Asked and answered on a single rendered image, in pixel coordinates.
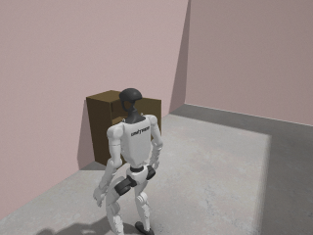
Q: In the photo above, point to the left robot upper arm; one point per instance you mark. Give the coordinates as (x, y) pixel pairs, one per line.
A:
(114, 134)

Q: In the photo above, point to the cupboard door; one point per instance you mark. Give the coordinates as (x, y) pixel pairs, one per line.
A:
(149, 106)

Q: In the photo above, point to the robot right hand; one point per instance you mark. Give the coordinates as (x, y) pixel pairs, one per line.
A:
(152, 161)

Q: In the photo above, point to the robot left hand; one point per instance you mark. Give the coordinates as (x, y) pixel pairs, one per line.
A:
(99, 196)

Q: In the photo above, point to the right robot upper arm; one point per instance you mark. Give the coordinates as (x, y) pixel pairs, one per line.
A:
(157, 141)

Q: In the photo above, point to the robot torso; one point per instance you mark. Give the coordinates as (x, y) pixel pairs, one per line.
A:
(135, 146)

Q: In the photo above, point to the right robot forearm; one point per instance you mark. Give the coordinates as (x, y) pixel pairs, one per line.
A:
(156, 152)

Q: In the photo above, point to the left robot forearm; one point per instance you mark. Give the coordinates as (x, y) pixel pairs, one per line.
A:
(107, 177)

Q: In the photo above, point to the left robot shin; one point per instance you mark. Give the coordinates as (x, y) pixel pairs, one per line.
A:
(115, 221)

